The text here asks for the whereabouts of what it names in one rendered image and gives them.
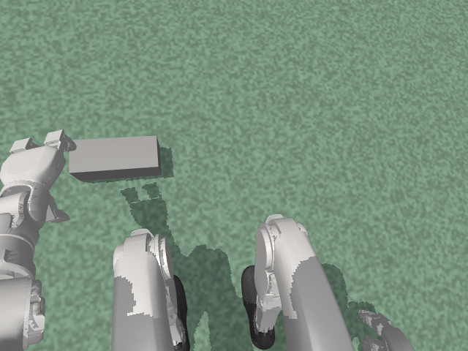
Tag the left robot arm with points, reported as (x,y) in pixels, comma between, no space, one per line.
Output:
(23,208)

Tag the right robot foot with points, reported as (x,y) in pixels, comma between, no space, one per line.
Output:
(260,340)

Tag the carton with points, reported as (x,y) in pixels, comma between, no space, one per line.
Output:
(118,157)

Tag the left robot foot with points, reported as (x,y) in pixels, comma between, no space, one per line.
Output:
(182,311)

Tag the right robot hand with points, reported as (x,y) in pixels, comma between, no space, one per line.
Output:
(393,339)

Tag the left robot hand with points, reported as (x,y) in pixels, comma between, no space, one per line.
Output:
(43,165)

